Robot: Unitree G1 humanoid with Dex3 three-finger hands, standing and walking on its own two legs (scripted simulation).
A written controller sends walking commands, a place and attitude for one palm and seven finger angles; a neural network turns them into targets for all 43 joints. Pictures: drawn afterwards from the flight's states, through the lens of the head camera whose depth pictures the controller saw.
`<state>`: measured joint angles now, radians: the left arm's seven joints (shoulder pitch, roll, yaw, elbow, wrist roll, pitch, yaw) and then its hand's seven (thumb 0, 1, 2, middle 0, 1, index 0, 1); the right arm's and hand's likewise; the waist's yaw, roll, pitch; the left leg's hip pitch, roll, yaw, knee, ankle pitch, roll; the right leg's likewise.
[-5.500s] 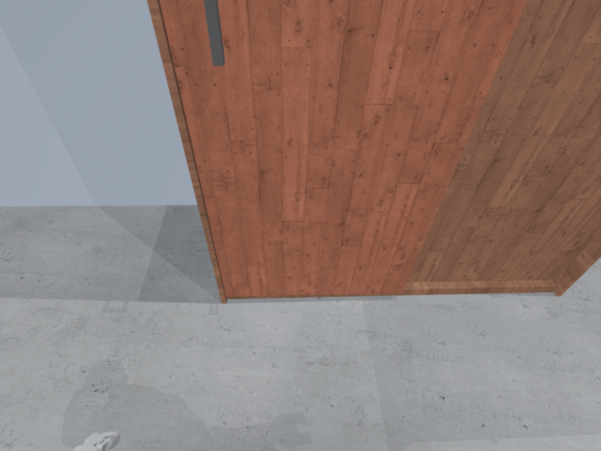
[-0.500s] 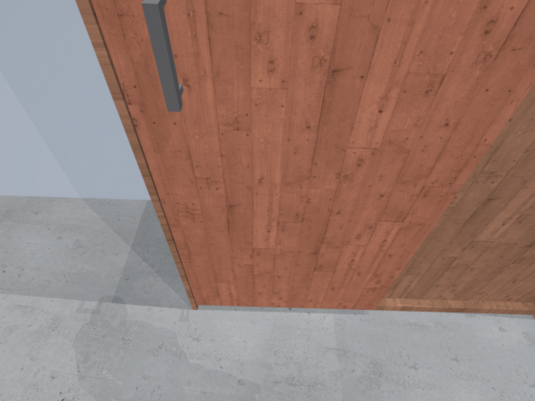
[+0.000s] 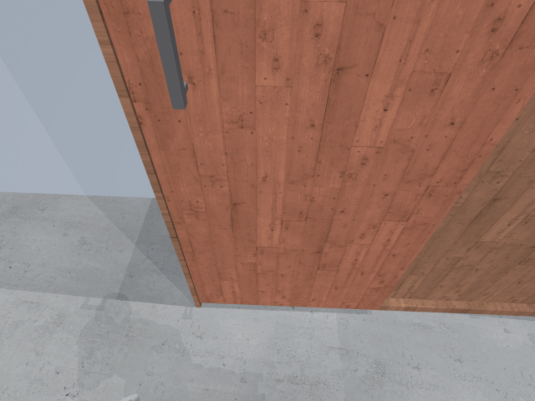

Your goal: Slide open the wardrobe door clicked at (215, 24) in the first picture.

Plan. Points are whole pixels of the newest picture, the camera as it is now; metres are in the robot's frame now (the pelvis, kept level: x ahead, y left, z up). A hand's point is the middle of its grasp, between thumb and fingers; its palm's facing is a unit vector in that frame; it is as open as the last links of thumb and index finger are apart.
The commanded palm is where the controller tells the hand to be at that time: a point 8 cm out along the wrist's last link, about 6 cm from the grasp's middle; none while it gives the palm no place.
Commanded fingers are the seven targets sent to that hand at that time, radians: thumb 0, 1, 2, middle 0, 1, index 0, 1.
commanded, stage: raise the hand with hooked fingers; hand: left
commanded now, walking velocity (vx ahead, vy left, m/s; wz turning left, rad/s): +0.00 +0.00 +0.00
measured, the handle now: (173, 52) +0.52 +0.19 +0.25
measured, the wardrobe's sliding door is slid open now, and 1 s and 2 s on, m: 0.00 0.00 0.00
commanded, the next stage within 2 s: none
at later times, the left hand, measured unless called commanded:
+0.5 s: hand (97, 380) +0.13 +0.21 +0.06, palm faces +0.19 -0.98 -0.06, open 9.5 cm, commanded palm +0.12 +0.26 +0.06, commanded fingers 0.00 0.20 0.60 -0.25 -0.75 -0.25 -0.75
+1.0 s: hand (51, 289) +0.20 +0.25 +0.15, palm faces +0.06 -0.99 -0.10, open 12.5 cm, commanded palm +0.16 +0.30 +0.17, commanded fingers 0.00 -0.38 0.35 -0.29 -1.12 -0.29 -1.12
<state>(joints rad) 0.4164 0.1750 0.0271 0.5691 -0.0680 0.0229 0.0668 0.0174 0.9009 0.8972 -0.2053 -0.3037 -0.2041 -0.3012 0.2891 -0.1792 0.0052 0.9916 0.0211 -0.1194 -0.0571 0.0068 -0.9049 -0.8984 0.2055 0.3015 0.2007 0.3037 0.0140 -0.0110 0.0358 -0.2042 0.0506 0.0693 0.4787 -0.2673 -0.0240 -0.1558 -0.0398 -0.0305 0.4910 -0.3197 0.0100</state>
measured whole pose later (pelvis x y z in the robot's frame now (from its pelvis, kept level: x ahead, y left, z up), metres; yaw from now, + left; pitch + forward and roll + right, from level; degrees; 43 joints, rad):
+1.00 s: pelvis -0.03 +0.00 -0.01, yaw +3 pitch -2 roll -1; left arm 0.11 0.37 0.36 -0.11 -0.34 0.07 -0.38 0.00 -0.16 0.45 -0.28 -0.98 -0.28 -0.98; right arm 0.24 -0.27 0.05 0.64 0.07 -0.32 -0.12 0.02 -0.90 -0.90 0.21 0.30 0.20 0.30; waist 0.06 0.04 -0.01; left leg -0.29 0.04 0.02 0.59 -0.26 -0.01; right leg -0.19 -0.05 -0.08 0.56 -0.32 0.02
